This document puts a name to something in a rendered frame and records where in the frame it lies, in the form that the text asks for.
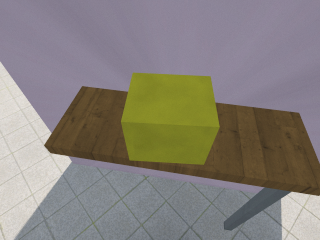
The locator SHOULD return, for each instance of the table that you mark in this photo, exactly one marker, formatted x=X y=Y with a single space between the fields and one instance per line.
x=253 y=146

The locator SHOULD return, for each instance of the carton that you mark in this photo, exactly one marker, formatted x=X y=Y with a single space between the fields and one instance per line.
x=170 y=118

